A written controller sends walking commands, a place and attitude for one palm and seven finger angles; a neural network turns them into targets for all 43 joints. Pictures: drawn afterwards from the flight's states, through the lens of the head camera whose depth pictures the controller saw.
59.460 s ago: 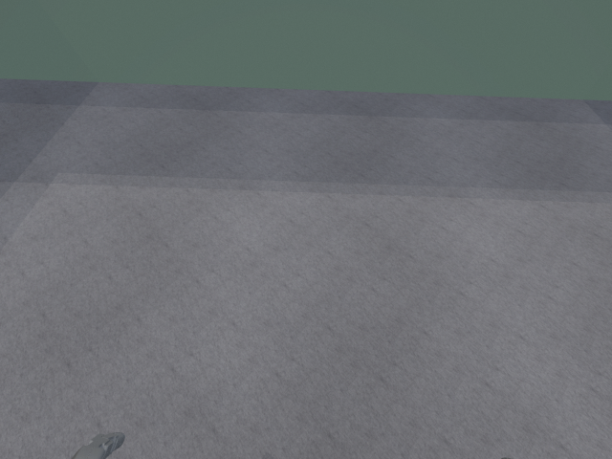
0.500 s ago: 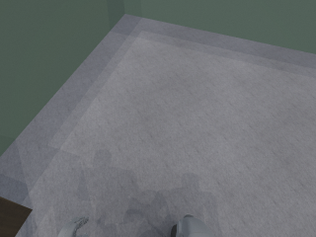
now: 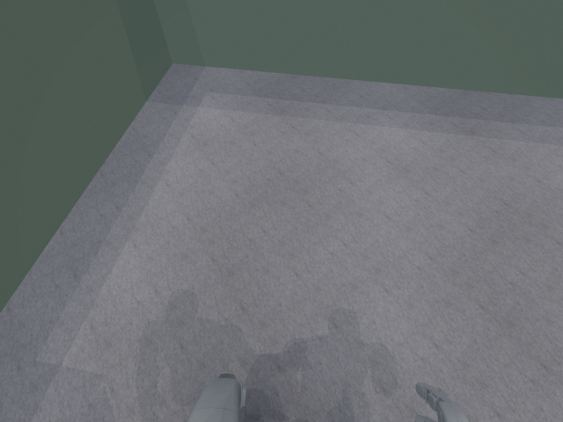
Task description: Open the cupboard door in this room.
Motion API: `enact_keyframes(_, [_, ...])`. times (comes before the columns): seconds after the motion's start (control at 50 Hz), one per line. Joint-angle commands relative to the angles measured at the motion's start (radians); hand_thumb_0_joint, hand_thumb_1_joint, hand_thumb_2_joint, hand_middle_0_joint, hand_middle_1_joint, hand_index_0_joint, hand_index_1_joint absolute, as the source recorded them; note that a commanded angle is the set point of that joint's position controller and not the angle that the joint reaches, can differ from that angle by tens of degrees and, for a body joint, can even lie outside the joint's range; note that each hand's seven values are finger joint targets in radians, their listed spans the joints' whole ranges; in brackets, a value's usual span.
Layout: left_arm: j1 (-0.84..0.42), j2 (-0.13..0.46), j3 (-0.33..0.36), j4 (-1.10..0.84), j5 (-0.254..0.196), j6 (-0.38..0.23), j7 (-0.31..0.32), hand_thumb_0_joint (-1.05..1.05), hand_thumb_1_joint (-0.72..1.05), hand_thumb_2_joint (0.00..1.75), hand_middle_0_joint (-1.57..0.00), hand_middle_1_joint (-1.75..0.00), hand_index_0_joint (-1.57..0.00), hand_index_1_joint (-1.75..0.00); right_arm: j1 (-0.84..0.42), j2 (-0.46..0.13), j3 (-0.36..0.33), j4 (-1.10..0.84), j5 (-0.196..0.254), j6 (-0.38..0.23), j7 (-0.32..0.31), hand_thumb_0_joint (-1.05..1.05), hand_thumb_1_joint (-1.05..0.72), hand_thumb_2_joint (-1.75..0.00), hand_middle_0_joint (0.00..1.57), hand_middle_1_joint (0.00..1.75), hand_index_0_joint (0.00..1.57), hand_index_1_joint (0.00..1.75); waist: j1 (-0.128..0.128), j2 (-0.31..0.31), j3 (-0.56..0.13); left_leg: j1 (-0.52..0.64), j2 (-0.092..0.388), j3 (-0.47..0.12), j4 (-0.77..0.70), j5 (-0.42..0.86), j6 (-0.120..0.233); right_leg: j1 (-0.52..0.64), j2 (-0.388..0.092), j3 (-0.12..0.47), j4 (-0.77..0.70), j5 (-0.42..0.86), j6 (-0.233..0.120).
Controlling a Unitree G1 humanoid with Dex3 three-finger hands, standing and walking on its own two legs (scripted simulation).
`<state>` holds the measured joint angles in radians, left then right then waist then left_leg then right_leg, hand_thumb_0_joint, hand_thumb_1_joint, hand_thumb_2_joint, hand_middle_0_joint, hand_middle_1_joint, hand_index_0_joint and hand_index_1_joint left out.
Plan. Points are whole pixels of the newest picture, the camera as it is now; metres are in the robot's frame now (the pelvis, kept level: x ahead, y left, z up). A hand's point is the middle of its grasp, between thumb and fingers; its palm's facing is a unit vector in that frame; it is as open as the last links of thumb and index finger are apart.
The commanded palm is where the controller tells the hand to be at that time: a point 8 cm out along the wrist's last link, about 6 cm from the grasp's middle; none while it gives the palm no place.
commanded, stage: walk to a spot facing it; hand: left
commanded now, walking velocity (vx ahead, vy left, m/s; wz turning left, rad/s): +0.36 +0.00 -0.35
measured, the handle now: out of the picture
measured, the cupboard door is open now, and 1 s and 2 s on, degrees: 43 43 43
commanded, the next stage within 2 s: turn to face it in 0.44 s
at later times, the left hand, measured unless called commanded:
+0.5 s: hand (238, 245) +0.46 +0.15 -0.16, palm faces -0.31 -0.92 -0.24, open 7.4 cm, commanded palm none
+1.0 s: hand (289, 207) +0.57 +0.05 -0.17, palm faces -0.12 -0.98 -0.16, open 7.2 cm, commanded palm none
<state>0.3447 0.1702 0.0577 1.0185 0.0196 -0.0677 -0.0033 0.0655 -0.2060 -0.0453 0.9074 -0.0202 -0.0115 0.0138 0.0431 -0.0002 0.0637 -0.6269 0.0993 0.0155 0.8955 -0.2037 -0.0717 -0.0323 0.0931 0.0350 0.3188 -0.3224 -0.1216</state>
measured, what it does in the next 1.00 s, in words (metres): walks ahead: left foot, then right foot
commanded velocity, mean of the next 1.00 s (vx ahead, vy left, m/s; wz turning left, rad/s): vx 0.14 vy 0.00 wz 0.02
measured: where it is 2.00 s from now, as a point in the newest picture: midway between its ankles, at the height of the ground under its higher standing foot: (351, 332)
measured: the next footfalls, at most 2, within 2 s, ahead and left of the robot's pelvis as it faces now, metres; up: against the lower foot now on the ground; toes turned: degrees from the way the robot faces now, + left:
left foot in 0.14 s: +0.21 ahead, +0.13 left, +0.00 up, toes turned +0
right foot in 0.56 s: +0.42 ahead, -0.16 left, +0.00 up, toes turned -25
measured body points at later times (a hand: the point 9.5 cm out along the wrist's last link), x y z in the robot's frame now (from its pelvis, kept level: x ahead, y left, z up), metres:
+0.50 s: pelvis +0.27 -0.01 -0.01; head +0.32 -0.04 +0.43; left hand +0.47 +0.19 -0.14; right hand +0.13 -0.23 -0.16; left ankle +0.17 +0.13 -0.74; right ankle +0.36 -0.16 -0.71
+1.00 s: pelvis +0.43 -0.10 -0.01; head +0.46 -0.09 +0.44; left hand +0.58 +0.10 -0.16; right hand +0.43 -0.34 -0.16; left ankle +0.49 +0.01 -0.72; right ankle +0.38 -0.15 -0.74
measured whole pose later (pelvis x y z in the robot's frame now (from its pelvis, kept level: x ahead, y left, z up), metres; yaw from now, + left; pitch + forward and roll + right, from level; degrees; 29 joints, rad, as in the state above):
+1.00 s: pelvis +0.43 -0.10 -0.01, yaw -7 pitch +0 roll +1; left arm 0.12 0.15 0.05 0.96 0.02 -0.03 0.02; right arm 0.23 -0.16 -0.04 1.01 -0.02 0.04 0.01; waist -0.04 -0.04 0.04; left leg -0.43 0.07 0.12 0.77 -0.35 -0.05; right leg -0.16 -0.05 -0.31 0.53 -0.37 -0.07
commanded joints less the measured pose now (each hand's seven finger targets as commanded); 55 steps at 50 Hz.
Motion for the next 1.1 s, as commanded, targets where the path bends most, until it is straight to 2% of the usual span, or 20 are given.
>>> enact_keyframes(0.0, [0.12,0.147,0.024,-0.015,-0.001,-0.018,0.019,0.0,0.9,0.9,-0.2,-0.3,-0.2,-0.3,-0.143,-0.049,-0.008,-0.119,0.005,-0.039,0.001,0.0,-0.9,-0.9,0.2,0.3,0.2,0.3,0.024,-0.115,-0.006,-0.082,-0.043,0.052,-0.119,-0.043,0.025,0.181,-0.293,0.212,0.028,0.891,-0.058])
enact_keyframes(0.08, [0.039,0.183,0.035,-0.029,-0.013,-0.025,0.023,0.0,0.9,0.9,-0.2,-0.3,-0.2,-0.3,0.192,-0.112,-0.027,-0.013,-0.003,-0.055,-0.028,0.0,-0.9,-0.9,0.2,0.3,0.2,0.3,-0.152,-0.105,-0.171,0.542,-0.113,0.105,-0.39,0.107,0.094,-0.048,-0.225,0.14,0.36,1.066,0.022])
enact_keyframes(0.1, [0.036,0.15,0.031,-0.047,-0.026,-0.029,0.016,0.0,0.9,0.9,-0.2,-0.3,-0.2,-0.3,0.35,-0.204,-0.05,0.024,-0.018,-0.06,-0.039,0.0,-0.9,-0.9,0.2,0.3,0.2,0.3,-0.212,0.023,-0.272,0.827,0.097,-0.136,-0.38,0.206,0.174,-0.298,-0.133,0.094,0.603,0.72,0.065])
enact_keyframes(0.12, [0.078,0.093,0.016,-0.06,-0.039,-0.033,0.002,0.0,0.9,0.9,-0.2,-0.3,-0.2,-0.3,0.452,-0.288,-0.068,0.042,-0.021,-0.06,-0.041,0.0,-0.9,-0.9,0.2,0.3,0.2,0.3,-0.202,0.265,-0.4,1.006,0.41,-0.49,-0.434,0.375,0.312,-0.506,-0.014,-0.001,0.987,-0.152,0.087])
enact_keyframes(0.14, [0.02,0.132,0.026,-0.07,-0.024,-0.029,0.008,0.0,0.9,0.9,-0.2,-0.3,-0.2,-0.3,0.4,-0.253,-0.055,0.027,-0.011,-0.048,-0.042,0.0,-0.9,-0.9,0.2,0.3,0.2,0.3,-0.175,0.158,-0.325,0.889,0.453,-0.54,-0.524,0.368,0.356,-0.567,-0.072,0.05,1.13,-0.204,0.075])
enact_keyframes(0.16, [-0.032,0.115,0.027,-0.091,-0.013,-0.024,0.005,0.0,0.9,0.9,-0.2,-0.3,-0.2,-0.3,0.336,-0.233,-0.049,0.004,-0.009,-0.048,-0.037,0.0,-0.9,-0.9,0.2,0.3,0.2,0.3,-0.147,0.061,-0.142,0.715,0.417,-0.444,-0.555,0.27,0.344,-0.628,-0.123,0.03,1.135,-0.146,0.087])
enact_keyframes(0.2, [-0.066,0.082,0.032,-0.074,0.007,0.006,-0.021,0.0,0.9,0.9,-0.2,-0.3,-0.2,-0.3,0.254,-0.1,-0.013,0.005,-0.011,-0.069,-0.043,0.0,-0.9,-0.9,0.2,0.3,0.2,0.3,-0.076,0.155,0.001,0.484,0.303,-0.247,-0.632,0.194,0.22,-0.611,-0.179,0.025,1.108,0.002,0.106])
enact_keyframes(0.3, [-0.101,0.017,0.018,-0.1,0.012,0.053,-0.047,0.0,0.9,0.9,-0.2,-0.3,-0.2,-0.3,0.301,-0.109,-0.011,0.039,-0.007,-0.082,-0.044,0.0,-0.9,-0.9,0.2,0.3,0.2,0.3,-0.037,0.127,-0.046,0.528,0.209,0.095,-0.632,0.415,0.161,-0.611,-0.199,-0.057,0.828,0.061,0.127])
enact_keyframes(0.44, [-0.284,0.047,0.014,-0.156,0.008,0.055,-0.057,0.0,0.9,0.9,-0.2,-0.3,-0.2,-0.3,0.372,-0.136,-0.018,0.066,-0.011,-0.057,-0.036,0.0,-0.9,-0.9,0.2,0.3,0.2,0.3,-0.068,0.116,0.02,0.533,0.214,0.208,-0.598,0.508,0.143,-0.478,-0.142,-0.169,0.414,0.191,0.09])
enact_keyframes(0.48, [-0.226,0.077,0.019,-0.147,0.007,0.053,-0.053,0.0,0.9,0.9,-0.2,-0.3,-0.2,-0.3,0.359,-0.168,-0.02,0.065,-0.009,-0.051,-0.039,0.0,-0.9,-0.9,0.2,0.3,0.2,0.3,-0.026,0.118,-0.011,0.567,0.229,0.231,-0.467,0.723,0.132,-0.372,-0.102,-0.196,0.379,0.142,0.061])
enact_keyframes(0.52, [0.029,0.145,0.037,-0.079,0.011,0.035,-0.039,0.0,0.9,0.9,-0.2,-0.3,-0.2,-0.3,0.302,-0.181,-0.016,0.047,0.002,-0.048,-0.035,0.0,-0.9,-0.9,0.2,0.3,0.2,0.3,0.106,0.073,-0.139,0.44,0.18,0.257,-0.104,0.757,0.082,0.006,-0.082,-0.18,0.266,0.222,0.019])
enact_keyframes(0.56, [0.168,0.332,0.065,-0.035,-0.011,0.014,-0.006,0.0,0.9,0.9,-0.2,-0.3,-0.2,-0.3,0.392,-0.088,-0.001,0.031,0.035,-0.046,-0.039,0.0,-0.9,-0.9,0.2,0.3,0.2,0.3,0.099,-0.303,-0.442,0.052,-0.073,0.115,0.542,-0.462,0.012,0.398,-0.579,0.455,0.142,0.861,-0.172])
enact_keyframes(0.62, [-0.087,0.204,0.019,-0.087,-0.021,0.026,0.023,0.0,0.9,0.9,-0.2,-0.3,-0.2,-0.3,0.327,-0.071,-0.002,0.072,0.023,-0.016,-0.04,0.0,-0.9,-0.9,0.2,0.3,0.2,0.3,-0.012,-0.085,-0.195,0.102,0.041,-0.03,0.476,-0.252,0.031,-0.019,-0.472,0.165,0.05,0.688,-0.095])
enact_keyframes(0.72, [-0.238,0.119,-0.018,-0.097,-0.006,0.009,0.021,0.0,0.9,0.9,-0.2,-0.3,-0.2,-0.3,0.46,0.015,0.018,0.152,0.009,0.04,-0.03,0.0,-0.9,-0.9,0.2,0.3,0.2,0.3,-0.139,-0.109,-0.112,0.253,0.021,0.01,0.195,-0.119,0.019,-0.264,-0.361,-0.134,-0.038,0.573,-0.001])
enact_keyframes(0.9, [-0.141,0.129,0.022,-0.08,-0.001,0.026,0.033,0.0,0.9,0.9,-0.2,-0.3,-0.2,-0.3,0.208,0.001,-0.002,0.056,0.006,0.038,-0.012,0.0,-0.9,-0.9,0.2,0.3,0.2,0.3,-0.052,-0.118,-0.053,0.124,0.001,0.086,-0.07,-0.173,0.018,-0.058,-0.451,-0.171,0.064,0.683,-0.019])
enact_keyframes(0.98, [-0.143,0.164,0.036,-0.092,-0.005,0.036,0.031,0.0,0.9,0.9,-0.2,-0.3,-0.2,-0.3,0.244,-0.035,-0.014,0.043,-0.003,0.033,-0.006,0.0,-0.9,-0.9,0.2,0.3,0.2,0.3,-0.084,-0.086,-0.089,0.294,-0.051,0.119,-0.3,-0.04,0.05,-0.066,-0.432,-0.229,0.261,0.679,0.046])
enact_keyframes(1.0, [-0.151,0.162,0.036,-0.102,-0.01,0.04,0.029,0.0,0.9,0.9,-0.2,-0.3,-0.2,-0.3,0.309,-0.073,-0.026,0.051,-0.007,0.028,-0.007,0.0,-0.9,-0.9,0.2,0.3,0.2,0.3,-0.118,-0.003,-0.139,0.426,-0.02,0.069,-0.385,0.194,0.081,-0.136,-0.394,-0.258,0.402,0.576,0.09])
enact_keyframes(1.02, [-0.146,0.112,0.03,-0.136,-0.022,0.048,0.025,0.0,0.9,0.9,-0.2,-0.3,-0.2,-0.3,0.36,-0.171,-0.046,0.043,-0.017,0.021,-0.013,0.0,-0.9,-0.9,0.2,0.3,0.2,0.3,-0.135,0.279,-0.172,0.562,0.218,-0.282,-0.458,0.585,0.216,-0.375,-0.248,-0.285,0.63,0.077,0.171])
enact_keyframes(1.04, [-0.223,0.097,0.015,-0.187,-0.018,0.057,0.028,0.0,0.9,0.9,-0.2,-0.3,-0.2,-0.3,0.388,-0.23,-0.056,0.048,-0.011,0.025,-0.028,0.0,-0.9,-0.9,0.2,0.3,0.2,0.3,-0.157,0.326,-0.175,0.583,0.37,-0.483,-0.502,0.854,0.356,-0.516,-0.162,-0.155,0.833,-0.401,0.189])
enact_keyframes(1.08, [-0.266,0.107,0.027,-0.199,-0.001,0.071,0.028,0.0,0.9,0.9,-0.2,-0.3,-0.2,-0.3,0.31,-0.208,-0.057,0.025,-0.011,0.021,-0.039,0.0,-0.9,-0.9,0.2,0.3,0.2,0.3,-0.12,0.175,-0.152,0.498,0.302,-0.398,-0.53,0.465,0.322,-0.557,-0.193,-0.048,0.903,-0.277,0.177])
